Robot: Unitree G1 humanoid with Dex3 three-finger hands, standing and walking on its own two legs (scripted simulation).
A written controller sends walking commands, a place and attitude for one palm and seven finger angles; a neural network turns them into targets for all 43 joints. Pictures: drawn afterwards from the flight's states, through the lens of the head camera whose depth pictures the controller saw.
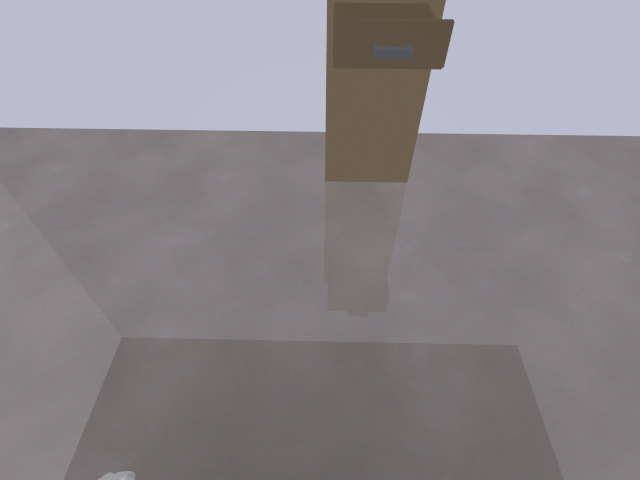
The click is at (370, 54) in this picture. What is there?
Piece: drawer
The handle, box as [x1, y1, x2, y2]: [373, 43, 413, 58]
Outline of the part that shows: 373,43 373,57 412,58 413,48 407,43 405,47 381,47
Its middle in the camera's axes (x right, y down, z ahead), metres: +0.22 -0.59 +1.20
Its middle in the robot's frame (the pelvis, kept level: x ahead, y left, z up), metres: +1.31 -0.15 -0.01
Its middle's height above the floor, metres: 0.76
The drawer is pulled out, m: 0.25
